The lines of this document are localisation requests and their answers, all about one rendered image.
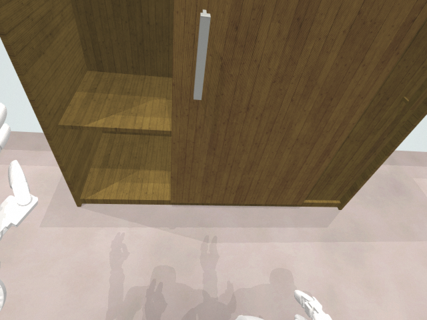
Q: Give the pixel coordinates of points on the right robot hand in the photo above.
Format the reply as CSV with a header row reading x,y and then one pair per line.
x,y
312,307

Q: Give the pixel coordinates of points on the left robot hand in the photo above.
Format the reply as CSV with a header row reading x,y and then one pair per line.
x,y
15,208

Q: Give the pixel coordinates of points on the handle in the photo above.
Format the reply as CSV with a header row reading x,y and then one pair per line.
x,y
204,24
418,97

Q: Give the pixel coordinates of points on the wardrobe door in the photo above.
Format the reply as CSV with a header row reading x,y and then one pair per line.
x,y
380,121
285,82

